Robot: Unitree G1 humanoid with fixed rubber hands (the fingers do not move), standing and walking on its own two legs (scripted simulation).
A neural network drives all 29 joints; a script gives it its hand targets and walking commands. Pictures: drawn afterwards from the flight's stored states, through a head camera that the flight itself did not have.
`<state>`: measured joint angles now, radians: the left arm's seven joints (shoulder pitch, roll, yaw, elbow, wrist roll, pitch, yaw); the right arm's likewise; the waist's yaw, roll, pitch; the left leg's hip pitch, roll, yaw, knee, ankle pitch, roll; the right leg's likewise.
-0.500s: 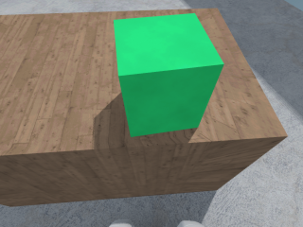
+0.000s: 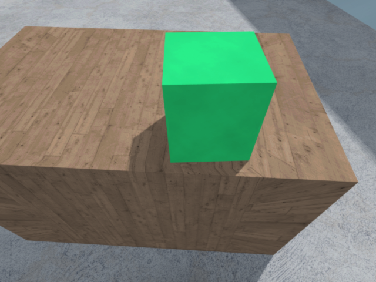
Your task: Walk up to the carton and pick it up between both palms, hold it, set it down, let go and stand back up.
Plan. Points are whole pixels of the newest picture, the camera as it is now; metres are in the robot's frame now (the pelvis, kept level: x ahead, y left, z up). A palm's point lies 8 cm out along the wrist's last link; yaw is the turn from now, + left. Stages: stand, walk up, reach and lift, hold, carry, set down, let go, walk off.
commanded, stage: walk up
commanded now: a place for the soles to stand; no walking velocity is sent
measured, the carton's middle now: (209, 100) +0.51 -0.03 +0.09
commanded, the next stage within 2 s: reach and lift in 1.24 s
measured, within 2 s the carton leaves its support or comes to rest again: neither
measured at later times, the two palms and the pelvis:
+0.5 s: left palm out of the picture +0.07 +0.27 -0.11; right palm out of the picture +0.06 -0.25 -0.11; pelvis +0.01 +0.00 +0.00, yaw +1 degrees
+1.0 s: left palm out of the picture +0.05 +0.28 -0.12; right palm out of the picture +0.11 -0.24 -0.11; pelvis +0.01 +0.02 +0.00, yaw +3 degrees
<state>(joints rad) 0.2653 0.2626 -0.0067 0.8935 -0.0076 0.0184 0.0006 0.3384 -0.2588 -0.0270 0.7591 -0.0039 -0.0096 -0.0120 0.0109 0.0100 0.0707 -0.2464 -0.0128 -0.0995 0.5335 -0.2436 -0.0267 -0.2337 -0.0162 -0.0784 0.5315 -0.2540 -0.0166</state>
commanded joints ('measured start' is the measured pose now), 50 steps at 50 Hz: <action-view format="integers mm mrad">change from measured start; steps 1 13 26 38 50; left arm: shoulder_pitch -7 58 68 55 65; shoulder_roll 174 144 133 148 140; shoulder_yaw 32 30 31 22 23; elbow -85 -100 -102 -102 -95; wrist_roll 2 -3 -3 4 -5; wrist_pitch -34 -27 -22 -25 -23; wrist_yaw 4 -3 2 11 10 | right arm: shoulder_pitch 48 67 45 -7 -18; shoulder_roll -104 -125 -138 -132 -133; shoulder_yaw -20 -8 -1 -6 -12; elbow -55 -15 -30 -55 -59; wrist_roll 0 2 10 8 7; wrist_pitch -10 -39 -37 -25 -17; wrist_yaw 2 -10 -12 -9 -11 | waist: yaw -26 3 10 3 5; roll -87 -31 19 22 31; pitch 27 -19 -51 -33 -53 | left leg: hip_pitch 11 -69 -74 -75 -52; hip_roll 32 60 84 92 79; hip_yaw -39 -87 -96 -135 -127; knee -68 -108 -96 -130 -116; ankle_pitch -46 25 154 174 181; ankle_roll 47 57 51 65 61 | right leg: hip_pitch -132 30 110 80 78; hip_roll -150 -106 -107 -107 -117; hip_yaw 222 125 85 66 50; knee -289 -190 -123 -105 -104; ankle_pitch -277 -65 133 72 71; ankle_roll -21 -9 1 11 6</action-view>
